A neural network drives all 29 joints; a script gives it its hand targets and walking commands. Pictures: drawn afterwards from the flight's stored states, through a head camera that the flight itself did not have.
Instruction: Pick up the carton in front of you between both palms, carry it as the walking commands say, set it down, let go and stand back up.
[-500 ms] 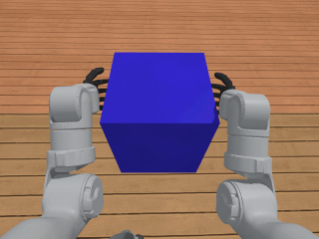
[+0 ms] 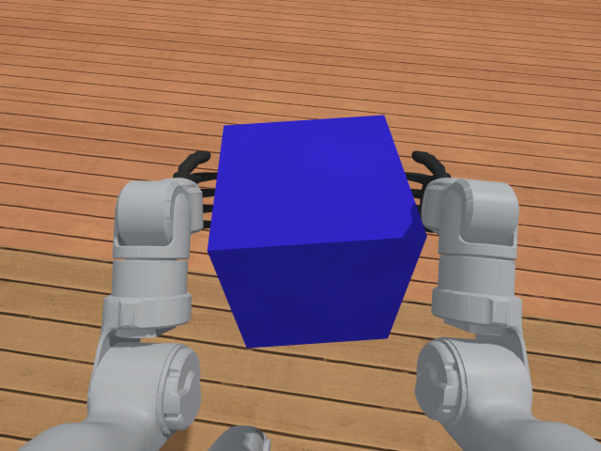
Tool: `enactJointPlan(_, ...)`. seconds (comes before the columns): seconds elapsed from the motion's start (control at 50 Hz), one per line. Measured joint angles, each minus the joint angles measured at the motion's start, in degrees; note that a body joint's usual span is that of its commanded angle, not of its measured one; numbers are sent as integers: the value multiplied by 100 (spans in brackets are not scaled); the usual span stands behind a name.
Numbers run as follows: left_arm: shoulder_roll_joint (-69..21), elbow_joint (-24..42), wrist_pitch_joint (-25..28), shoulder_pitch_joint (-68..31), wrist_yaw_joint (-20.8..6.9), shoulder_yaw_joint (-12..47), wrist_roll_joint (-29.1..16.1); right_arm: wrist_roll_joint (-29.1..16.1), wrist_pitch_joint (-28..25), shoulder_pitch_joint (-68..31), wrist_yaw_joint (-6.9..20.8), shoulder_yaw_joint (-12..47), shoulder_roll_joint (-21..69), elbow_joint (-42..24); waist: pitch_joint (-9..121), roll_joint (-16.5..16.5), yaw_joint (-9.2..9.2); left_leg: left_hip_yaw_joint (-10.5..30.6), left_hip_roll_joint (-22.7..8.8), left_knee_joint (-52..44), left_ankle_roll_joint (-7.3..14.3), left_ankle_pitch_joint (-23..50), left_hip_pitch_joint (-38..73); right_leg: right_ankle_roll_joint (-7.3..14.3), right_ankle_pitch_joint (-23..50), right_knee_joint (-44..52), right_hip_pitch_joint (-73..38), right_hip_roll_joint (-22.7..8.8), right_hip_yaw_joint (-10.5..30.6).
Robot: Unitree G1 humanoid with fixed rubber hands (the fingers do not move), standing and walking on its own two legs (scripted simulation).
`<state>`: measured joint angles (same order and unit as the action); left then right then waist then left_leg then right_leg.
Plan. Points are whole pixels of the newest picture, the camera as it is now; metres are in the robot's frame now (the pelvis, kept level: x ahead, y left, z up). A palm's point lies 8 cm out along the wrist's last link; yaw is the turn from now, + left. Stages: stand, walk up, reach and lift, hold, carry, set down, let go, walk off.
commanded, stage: carry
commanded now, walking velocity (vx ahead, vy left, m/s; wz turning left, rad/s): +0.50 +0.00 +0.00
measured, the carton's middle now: (311, 239) +0.38 +0.02 +0.06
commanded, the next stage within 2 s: none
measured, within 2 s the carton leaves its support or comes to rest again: neither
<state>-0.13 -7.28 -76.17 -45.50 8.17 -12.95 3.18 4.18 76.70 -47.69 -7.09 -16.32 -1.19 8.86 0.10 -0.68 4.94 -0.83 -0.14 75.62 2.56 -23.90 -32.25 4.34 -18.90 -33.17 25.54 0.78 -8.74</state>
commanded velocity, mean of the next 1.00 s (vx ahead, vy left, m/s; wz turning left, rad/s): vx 0.50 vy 0.00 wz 0.00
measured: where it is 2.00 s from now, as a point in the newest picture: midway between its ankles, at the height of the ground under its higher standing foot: (321, 182)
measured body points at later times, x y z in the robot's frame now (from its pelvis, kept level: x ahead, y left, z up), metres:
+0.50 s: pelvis +0.30 +0.03 +0.04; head +0.34 +0.04 +0.49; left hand +0.71 +0.14 +0.19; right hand +0.67 -0.16 +0.19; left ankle +0.30 +0.12 -0.70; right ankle +0.34 -0.09 -0.60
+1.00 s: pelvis +0.61 +0.00 +0.07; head +0.65 -0.01 +0.52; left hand +1.00 +0.17 +0.24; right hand +1.02 -0.13 +0.24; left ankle +0.74 +0.11 -0.62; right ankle +0.55 -0.09 -0.67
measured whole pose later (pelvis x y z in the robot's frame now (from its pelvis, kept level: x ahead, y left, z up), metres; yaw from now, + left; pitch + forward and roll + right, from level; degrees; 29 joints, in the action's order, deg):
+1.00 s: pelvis +0.61 +0.00 +0.07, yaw +0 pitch +5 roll +1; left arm -0.2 -2.8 -76.2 -48.5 8.9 -15.2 2.3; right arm 5.0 77.3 -49.3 -7.6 -17.1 -0.3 2.0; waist 1.2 0.2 4.4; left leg -4.3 -1.8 44.3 1.9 -17.3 -39.3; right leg 1.7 -26.3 -27.0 12.6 -0.9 -6.6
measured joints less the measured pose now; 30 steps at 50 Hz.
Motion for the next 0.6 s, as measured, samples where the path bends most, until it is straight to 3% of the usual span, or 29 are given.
enactJointPlan(0.12, -13, 499, 78, -88, 101, -130, -190, 97, 4, 18, -3, -89, 146, -726, -128, 46, 85, -153, -180, -1342, -15, 187, -1023, -51, -293, 589, -818, -57, 95)
enactJointPlan(0.18, -20, 555, 84, -203, 86, -169, -166, 91, 2, 1, -1, -91, 139, -879, 4, 82, 14, -285, -229, -2535, -28, 473, -946, -168, -569, 739, -1223, -111, 149)
enactJointPlan(0.24, 35, 393, 32, -307, 30, -183, -97, 96, 11, -75, 0, -45, 105, -699, 202, 193, -160, -628, -71, -3722, 51, 670, -406, -319, -1037, 554, -1579, -280, 206)
enactJointPlan(0.28, 169, 217, 1, -342, -35, -215, -74, 135, -73, -188, -1, 53, 129, -354, 272, 297, -355, -791, 59, -3787, 116, 928, -109, -372, -1215, -488, -1399, -507, 271)
enactJointPlan(0.34, 259, -76, -28, -290, -132, -267, -30, 146, -101, -109, -41, 240, 169, -41, 282, 182, -743, -727, 92, -3663, 125, 402, 203, -328, -1039, -3212, -326, -214, 771)
enactJointPlan(0.4, 181, -140, -130, -290, -155, -305, 99, -49, -14, 95, -113, 333, 105, -106, 193, 118, -969, -627, 72, -4064, 58, 303, 679, -208, -792, -4302, 663, -84, 791)
enactJointPlan(0.5, 72, 270, -219, -336, -140, -351, 209, -264, 9, 60, -220, 279, 54, -412, 61, 107, -1092, -553, 13, -4578, 26, 63, 1413, -208, -512, -3628, 1728, -254, 682)
enactJointPlan(0.6, 61, 303, -193, -375, -147, -419, 247, -229, -43, -144, -216, 195, 64, -259, 251, 34, -983, -493, -112, -4885, -193, -381, 2146, -225, -43, -1514, 1646, -358, 416)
